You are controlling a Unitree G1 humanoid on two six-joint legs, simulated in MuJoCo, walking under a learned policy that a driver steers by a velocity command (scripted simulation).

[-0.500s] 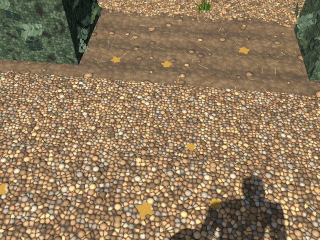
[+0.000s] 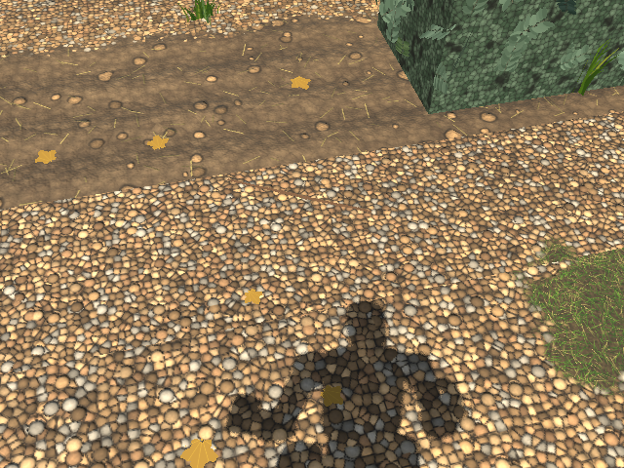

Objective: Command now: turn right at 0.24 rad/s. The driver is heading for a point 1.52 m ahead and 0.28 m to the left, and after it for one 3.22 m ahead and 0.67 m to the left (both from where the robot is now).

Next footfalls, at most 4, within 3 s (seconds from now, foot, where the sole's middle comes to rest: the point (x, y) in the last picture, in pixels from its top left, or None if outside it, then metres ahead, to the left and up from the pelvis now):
0.06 right None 0.01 -0.15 -0.78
1.68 right None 0.07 -0.16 -0.78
2.20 left None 0.47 0.05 -0.94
2.58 right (381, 365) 0.78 -0.20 -0.94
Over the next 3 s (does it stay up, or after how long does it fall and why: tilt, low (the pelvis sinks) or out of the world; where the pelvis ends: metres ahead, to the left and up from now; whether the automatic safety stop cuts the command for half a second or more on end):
stays up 0.79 -0.11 -0.17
